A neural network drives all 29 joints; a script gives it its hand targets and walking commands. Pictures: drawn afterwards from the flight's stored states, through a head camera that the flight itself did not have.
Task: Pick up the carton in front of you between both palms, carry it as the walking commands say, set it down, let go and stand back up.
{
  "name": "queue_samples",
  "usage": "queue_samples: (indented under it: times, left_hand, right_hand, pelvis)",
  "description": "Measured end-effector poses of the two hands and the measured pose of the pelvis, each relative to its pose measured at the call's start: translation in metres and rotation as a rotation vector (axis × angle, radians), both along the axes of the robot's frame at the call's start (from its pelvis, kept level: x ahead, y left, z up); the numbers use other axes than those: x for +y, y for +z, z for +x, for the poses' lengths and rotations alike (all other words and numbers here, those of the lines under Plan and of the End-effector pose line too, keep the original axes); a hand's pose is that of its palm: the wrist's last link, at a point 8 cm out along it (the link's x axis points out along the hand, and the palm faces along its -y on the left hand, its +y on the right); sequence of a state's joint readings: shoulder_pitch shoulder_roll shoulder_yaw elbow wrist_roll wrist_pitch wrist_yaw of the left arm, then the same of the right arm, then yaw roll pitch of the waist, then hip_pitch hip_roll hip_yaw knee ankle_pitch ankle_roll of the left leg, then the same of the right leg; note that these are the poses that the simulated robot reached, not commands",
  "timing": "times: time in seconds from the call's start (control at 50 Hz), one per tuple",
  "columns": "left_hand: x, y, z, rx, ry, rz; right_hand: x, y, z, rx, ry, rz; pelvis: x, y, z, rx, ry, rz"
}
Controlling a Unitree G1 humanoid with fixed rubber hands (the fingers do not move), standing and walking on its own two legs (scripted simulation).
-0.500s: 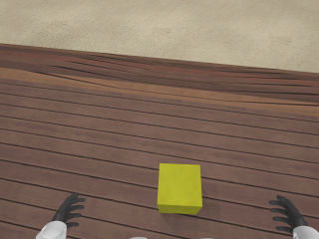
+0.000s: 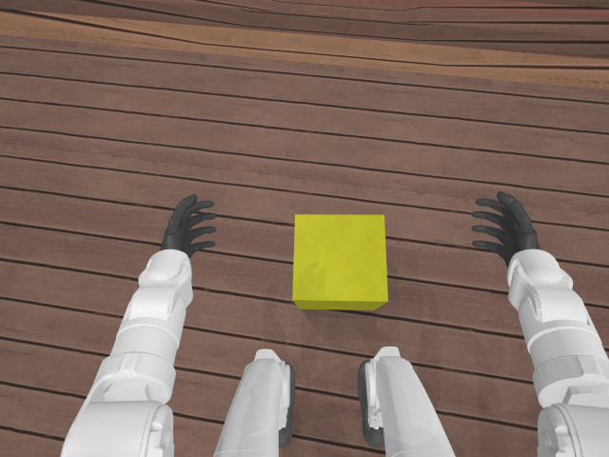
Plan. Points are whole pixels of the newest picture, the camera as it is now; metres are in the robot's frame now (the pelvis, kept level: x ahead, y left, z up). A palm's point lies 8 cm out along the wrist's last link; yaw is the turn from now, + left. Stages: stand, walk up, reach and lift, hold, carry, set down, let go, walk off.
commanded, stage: reach and lift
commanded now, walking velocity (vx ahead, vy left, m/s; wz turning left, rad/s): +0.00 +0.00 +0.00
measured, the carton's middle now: (337, 266) +0.44 -0.03 -0.55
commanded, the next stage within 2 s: none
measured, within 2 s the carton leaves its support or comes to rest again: neither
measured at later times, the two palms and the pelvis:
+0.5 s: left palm (232, 221) +0.46 +0.16 -0.22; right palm (455, 222) +0.44 -0.22 -0.21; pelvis -0.02 +0.00 -0.09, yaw +1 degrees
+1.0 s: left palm (255, 255) +0.45 +0.16 -0.44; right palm (421, 257) +0.43 -0.22 -0.44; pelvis -0.06 +0.01 -0.27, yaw +1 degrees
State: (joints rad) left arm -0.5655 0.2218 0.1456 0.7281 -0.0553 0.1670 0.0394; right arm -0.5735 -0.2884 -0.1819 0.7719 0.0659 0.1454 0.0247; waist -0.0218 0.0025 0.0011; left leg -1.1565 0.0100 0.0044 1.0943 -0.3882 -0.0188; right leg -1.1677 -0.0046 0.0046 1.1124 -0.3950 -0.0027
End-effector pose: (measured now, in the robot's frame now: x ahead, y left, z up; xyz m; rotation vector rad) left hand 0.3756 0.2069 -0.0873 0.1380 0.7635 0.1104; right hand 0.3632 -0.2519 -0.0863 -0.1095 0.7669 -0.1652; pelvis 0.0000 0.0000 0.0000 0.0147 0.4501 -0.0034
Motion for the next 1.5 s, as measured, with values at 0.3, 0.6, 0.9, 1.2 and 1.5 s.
queue_samples:
  times: [0.3,0.6,0.9,1.2,1.5]
  left_hand:
    - [-0.046,-0.042,0.086,-0.117,0.007,-0.067]
    - [-0.038,-0.194,0.075,-0.06,0.021,-0.058]
    - [-0.042,-0.317,0.069,-0.069,0.02,-0.066]
    - [-0.037,-0.395,0.084,-0.022,0.023,-0.044]
    - [-0.053,-0.389,0.081,-0.017,0.005,-0.071]
  right_hand:
    - [0.029,-0.044,0.083,-0.13,-0.01,0.066]
    - [0.029,-0.192,0.074,-0.066,-0.043,0.051]
    - [0.03,-0.315,0.068,-0.073,-0.052,0.056]
    - [0.042,-0.408,0.072,-0.022,-0.038,0.056]
    - [0.052,-0.395,0.066,-0.033,-0.032,0.071]
  pelvis:
    - [-0.003,-0.044,-0.038,0.233,0.005,0.002]
    - [0.001,-0.131,-0.02,0.44,0.012,0.001]
    - [0.006,-0.245,-0.051,0.339,0.015,-0.002]
    - [0.003,-0.305,-0.068,0.223,0.021,0.003]
    - [0.005,-0.301,-0.058,0.245,0.01,-0.002]
